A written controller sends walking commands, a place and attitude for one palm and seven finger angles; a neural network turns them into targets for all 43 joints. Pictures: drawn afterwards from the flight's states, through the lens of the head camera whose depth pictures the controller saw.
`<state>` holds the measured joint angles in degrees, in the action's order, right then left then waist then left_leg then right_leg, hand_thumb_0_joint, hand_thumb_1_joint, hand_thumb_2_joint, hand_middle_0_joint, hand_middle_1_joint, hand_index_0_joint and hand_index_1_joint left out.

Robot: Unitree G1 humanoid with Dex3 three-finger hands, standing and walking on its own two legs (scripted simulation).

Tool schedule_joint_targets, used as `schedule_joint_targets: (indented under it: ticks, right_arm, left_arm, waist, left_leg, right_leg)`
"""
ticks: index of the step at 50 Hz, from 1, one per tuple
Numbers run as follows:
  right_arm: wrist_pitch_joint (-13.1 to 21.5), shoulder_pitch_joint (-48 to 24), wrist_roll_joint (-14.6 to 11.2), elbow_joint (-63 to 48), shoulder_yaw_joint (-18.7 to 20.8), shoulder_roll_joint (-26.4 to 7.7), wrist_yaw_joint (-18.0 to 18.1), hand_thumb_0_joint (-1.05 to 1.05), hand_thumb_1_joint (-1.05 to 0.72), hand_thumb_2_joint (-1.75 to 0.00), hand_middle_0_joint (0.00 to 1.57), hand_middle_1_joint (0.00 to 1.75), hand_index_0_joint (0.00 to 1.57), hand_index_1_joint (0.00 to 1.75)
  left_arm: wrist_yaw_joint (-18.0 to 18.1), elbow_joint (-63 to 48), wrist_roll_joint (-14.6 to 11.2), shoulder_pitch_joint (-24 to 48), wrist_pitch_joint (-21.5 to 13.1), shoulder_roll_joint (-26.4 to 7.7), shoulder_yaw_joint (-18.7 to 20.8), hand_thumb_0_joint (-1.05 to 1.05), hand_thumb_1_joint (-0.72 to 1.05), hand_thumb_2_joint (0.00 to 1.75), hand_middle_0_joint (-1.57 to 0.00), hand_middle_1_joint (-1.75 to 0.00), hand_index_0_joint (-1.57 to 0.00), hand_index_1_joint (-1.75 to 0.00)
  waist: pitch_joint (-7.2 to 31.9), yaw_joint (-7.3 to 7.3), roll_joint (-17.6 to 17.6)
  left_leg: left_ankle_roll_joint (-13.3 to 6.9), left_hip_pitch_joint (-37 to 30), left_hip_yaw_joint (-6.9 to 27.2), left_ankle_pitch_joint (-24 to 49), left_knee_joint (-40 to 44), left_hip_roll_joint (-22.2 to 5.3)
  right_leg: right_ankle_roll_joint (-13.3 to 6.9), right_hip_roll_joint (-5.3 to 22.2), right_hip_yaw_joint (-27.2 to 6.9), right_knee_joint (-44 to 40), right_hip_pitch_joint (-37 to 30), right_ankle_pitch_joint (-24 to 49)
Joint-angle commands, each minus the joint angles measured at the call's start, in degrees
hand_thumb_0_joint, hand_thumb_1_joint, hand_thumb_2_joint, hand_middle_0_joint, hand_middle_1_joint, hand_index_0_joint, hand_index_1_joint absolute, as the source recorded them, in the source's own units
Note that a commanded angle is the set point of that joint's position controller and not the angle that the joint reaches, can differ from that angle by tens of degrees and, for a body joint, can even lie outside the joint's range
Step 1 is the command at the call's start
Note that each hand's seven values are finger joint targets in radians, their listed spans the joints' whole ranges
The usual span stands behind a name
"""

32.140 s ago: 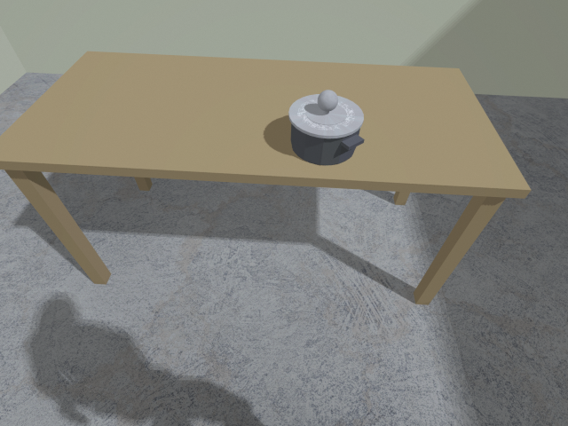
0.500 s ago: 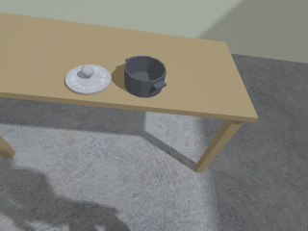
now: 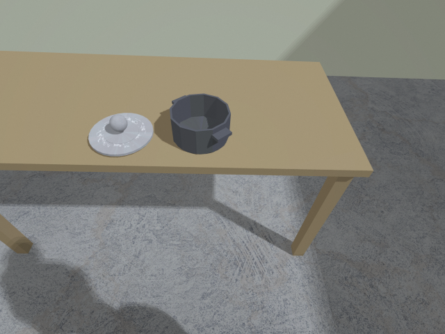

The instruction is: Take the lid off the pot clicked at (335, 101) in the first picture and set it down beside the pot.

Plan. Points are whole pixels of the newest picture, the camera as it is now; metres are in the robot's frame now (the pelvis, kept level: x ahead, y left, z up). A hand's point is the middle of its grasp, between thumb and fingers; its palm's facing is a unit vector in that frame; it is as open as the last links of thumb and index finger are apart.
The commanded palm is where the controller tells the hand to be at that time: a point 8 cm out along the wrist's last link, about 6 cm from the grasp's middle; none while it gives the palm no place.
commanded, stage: let the arm hang, fingers relaxed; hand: left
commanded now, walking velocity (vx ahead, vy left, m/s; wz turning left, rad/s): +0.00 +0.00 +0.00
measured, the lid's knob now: (118, 123) +0.67 +0.35 -0.05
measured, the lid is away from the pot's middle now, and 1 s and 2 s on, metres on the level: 0.24 0.24 0.24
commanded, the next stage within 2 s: look to check the result in 0.60 s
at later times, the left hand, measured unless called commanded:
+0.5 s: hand out of the picture +0.00 +0.15 -0.18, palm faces +0.05 -0.99 -0.16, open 7.3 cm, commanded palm none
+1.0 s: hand out of the picture +0.01 +0.14 -0.18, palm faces +0.05 -0.98 -0.17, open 7.3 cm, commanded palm none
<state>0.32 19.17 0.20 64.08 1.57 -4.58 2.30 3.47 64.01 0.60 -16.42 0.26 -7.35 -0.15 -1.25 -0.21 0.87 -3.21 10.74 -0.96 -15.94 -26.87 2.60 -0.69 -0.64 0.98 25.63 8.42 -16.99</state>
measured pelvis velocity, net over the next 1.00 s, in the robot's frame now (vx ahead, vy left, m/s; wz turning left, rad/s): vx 0.02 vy -0.01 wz -0.01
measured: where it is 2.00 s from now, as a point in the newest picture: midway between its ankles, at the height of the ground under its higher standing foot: outside the picture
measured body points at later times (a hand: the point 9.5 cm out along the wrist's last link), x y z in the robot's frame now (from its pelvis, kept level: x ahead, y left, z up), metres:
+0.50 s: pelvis +0.02 -0.01 +0.00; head +0.04 +0.00 +0.45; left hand +0.00 +0.20 -0.17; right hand -0.01 -0.22 -0.16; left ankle -0.02 +0.08 -0.74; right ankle -0.04 -0.11 -0.74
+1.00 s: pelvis +0.02 -0.01 +0.00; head +0.04 -0.01 +0.45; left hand +0.01 +0.19 -0.17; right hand -0.01 -0.22 -0.16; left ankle -0.02 +0.08 -0.74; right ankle -0.04 -0.11 -0.74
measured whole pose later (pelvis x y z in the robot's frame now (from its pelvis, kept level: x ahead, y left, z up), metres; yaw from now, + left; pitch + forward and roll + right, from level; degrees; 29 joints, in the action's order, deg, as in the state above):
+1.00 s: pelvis +0.02 -0.01 +0.00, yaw +0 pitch +0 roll +0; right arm 0.6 18.5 0.0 64.8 1.9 -4.5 3.0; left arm 3.3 64.4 0.1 -17.0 -0.2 -7.0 0.6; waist -2.3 -0.1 1.2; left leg -1.9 8.5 -0.8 -17.2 -26.0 1.5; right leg -1.8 -1.8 1.0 24.3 6.1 -17.9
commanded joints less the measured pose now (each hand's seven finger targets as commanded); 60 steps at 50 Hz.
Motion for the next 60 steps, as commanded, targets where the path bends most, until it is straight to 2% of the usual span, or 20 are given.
schedule_joint_targets:
  ticks: [1,6,9,12,14,27,28,33,37,39,42,54,60]
  right_arm:
    - [1.11,4.38,-0.08,-0.98,0.94,-4.58,0.61,0.0,-0.9,-0.9,0.2,0.3,0.2,0.3]
    - [1.17,4.43,-0.08,-1.19,1.1,-4.67,0.73,0.0,-0.9,-0.9,0.2,0.3,0.2,0.3]
    - [1.13,4.42,-0.15,-1.26,1.14,-4.78,0.78,0.0,-0.9,-0.9,0.2,0.3,0.2,0.3]
    - [1.11,4.36,-0.12,-1.18,1.22,-4.98,0.86,0.0,-0.9,-0.9,0.2,0.3,0.2,0.3]
    - [0.99,4.29,-0.13,-1.15,1.16,-4.84,0.87,0.0,-0.9,-0.9,0.2,0.3,0.2,0.3]
    - [1.14,4.45,-0.25,-0.42,1.04,-5.01,1.1,0.0,-0.9,-0.9,0.2,0.3,0.2,0.3]
    - [1.06,4.29,-0.33,-0.41,1.1,-4.71,1.08,0.0,-0.9,-0.9,0.2,0.3,0.2,0.3]
    - [0.92,4.23,-0.28,-0.29,1.04,-4.52,1.03,0.0,-0.9,-0.9,0.2,0.3,0.2,0.3]
    - [0.94,4.2,-0.22,-0.21,1.05,-4.74,1.07,0.0,-0.9,-0.9,0.2,0.3,0.2,0.3]
    - [0.92,4.25,-0.26,-0.17,1.0,-4.52,1.01,0.0,-0.9,-0.9,0.2,0.3,0.2,0.3]
    - [1.07,4.39,-0.22,-0.12,1.03,-4.63,1.14,0.0,-0.9,-0.9,0.2,0.3,0.2,0.3]
    - [0.87,4.62,-0.24,0.09,1.05,-4.25,1.09,0.0,-0.9,-0.9,0.2,0.3,0.2,0.3]
    - [0.95,4.58,-0.19,0.17,1.01,-4.31,1.11,0.0,-0.9,-0.9,0.2,0.3,0.2,0.3]
  left_arm:
    - [-0.2,-1.41,-0.19,-5.06,-0.89,-4.16,1.23,0.0,0.9,0.9,-0.2,-0.3,-0.2,-0.3]
    - [-0.24,-1.85,-0.24,-4.55,-0.97,-4.21,1.43,0.0,0.9,0.9,-0.2,-0.3,-0.2,-0.3]
    - [-0.22,-1.94,-0.22,-4.5,-1.07,-4.18,1.4,0.0,0.9,0.9,-0.2,-0.3,-0.2,-0.3]
    - [-0.16,-1.93,-0.31,-4.47,-1.14,-4.18,1.45,0.0,0.9,0.9,-0.2,-0.3,-0.2,-0.3]
    - [-0.19,-1.98,-0.25,-4.0,-1.0,-4.14,1.49,0.0,0.9,0.9,-0.2,-0.3,-0.2,-0.3]
    - [-0.11,-1.17,-0.33,-4.68,-1.16,-3.81,1.45,0.0,0.9,0.9,-0.2,-0.3,-0.2,-0.3]
    - [-0.06,-1.3,-0.27,-4.63,-1.15,-3.81,1.47,0.0,0.9,0.9,-0.2,-0.3,-0.2,-0.3]
    - [-0.05,-1.13,-0.28,-4.93,-1.11,-3.73,1.45,0.0,0.9,0.9,-0.2,-0.3,-0.2,-0.3]
    - [-0.07,-0.97,-0.34,-5.04,-1.16,-3.52,1.44,0.0,0.9,0.9,-0.2,-0.3,-0.2,-0.3]
    - [-0.06,-1.16,-0.33,-5.06,-1.15,-3.65,1.47,0.0,0.9,0.9,-0.2,-0.3,-0.2,-0.3]
    - [-0.04,-1.07,-0.4,-5.14,-1.25,-3.52,1.55,0.0,0.9,0.9,-0.2,-0.3,-0.2,-0.3]
    - [-0.04,-1.1,-0.34,-4.99,-1.18,-3.43,1.54,0.0,0.9,0.9,-0.2,-0.3,-0.2,-0.3]
    - [-0.1,-0.88,-0.33,-5.38,-1.23,-3.24,1.5,0.0,0.9,0.9,-0.2,-0.3,-0.2,-0.3]
  waist:
    - [-3.8,0.34,-1.71]
    - [-2.71,0.19,-2.09]
    - [-2.34,0.09,-0.51]
    - [-1.8,-0.1,-1.79]
    - [-3.08,-0.15,-1.99]
    - [-1.5,-0.2,-1.33]
    - [-2.3,-0.16,-0.28]
    - [-3.52,-0.11,-1.52]
    - [-3.07,-0.1,-0.82]
    - [-3.4,-0.08,-1.63]
    - [-1.96,-0.09,-1.08]
    - [-3.95,-0.12,-1.15]
    - [-3.48,-0.1,-1.16]
  left_leg:
    - [-1.06,2.57,6.27,12.77,4.74,-7.48]
    - [-0.96,1.25,5.9,14.59,4.17,-7.53]
    - [-0.91,0.73,5.62,15.38,3.64,-7.5]
    - [-0.75,-0.71,5.19,17.04,3.28,-7.6]
    - [-0.75,0.02,5.4,15.49,3.92,-7.73]
    - [-0.81,-2.5,5.19,19.15,3.65,-8.0]
    - [-0.75,-1.91,5.22,18.27,3.62,-7.97]
    - [-0.6,-1.13,5.0,15.84,3.97,-7.72]
    - [-0.49,-1.35,4.88,15.97,3.93,-7.64]
    - [-0.57,-0.97,4.93,15.22,4.07,-7.59]
    - [-0.53,-1.98,4.82,17.74,3.54,-7.64]
    - [-0.45,-1.25,4.71,15.01,4.41,-7.79]
    - [-0.5,-1.7,4.74,14.99,4.62,-7.85]
  right_leg:
    - [-2.43,5.21,-3.23,-3.24,0.86,12.88]
    - [-2.49,5.25,-3.42,-3.24,0.21,14.67]
    - [-2.41,5.46,-3.52,-3.56,-0.08,15.76]
    - [-2.49,5.52,-3.61,-3.5,-0.1,16.99]
    - [-2.44,5.19,-3.46,-3.62,0.41,15.45]
    - [-2.26,5.2,-3.14,-3.74,-0.41,17.22]
    - [-2.29,5.06,-3.24,-3.8,-0.23,17.07]
    - [-2.38,5.21,-3.52,-4.24,0.26,16.0]
    - [-2.32,5.2,-3.7,-4.25,-0.12,16.43]
    - [-2.36,5.27,-3.77,-4.42,-0.06,15.83]
    - [-2.4,5.34,-3.66,-4.01,-0.87,17.98]
    - [-2.3,5.08,-3.75,-4.57,0.38,15.62]
    - [-2.29,4.95,-3.99,-4.63,0.52,15.32]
